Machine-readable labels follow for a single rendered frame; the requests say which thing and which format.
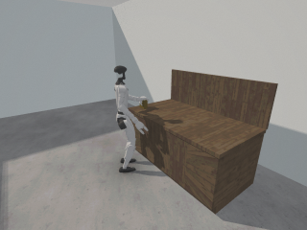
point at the robot head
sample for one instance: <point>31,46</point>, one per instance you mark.
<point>120,70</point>

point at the sponge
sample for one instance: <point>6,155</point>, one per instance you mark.
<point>144,104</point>

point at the robot right upper arm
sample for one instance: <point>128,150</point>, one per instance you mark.
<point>121,95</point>

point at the robot right forearm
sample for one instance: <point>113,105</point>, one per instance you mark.
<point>128,113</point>

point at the table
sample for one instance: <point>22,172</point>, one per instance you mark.
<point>209,135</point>

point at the right robot hand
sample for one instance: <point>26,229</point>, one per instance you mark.
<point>140,125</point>

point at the robot left forearm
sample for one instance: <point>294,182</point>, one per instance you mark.
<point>133,98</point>

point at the left robot hand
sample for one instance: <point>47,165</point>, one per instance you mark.
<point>143,98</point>

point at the robot torso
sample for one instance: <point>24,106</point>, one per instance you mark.
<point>120,114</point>

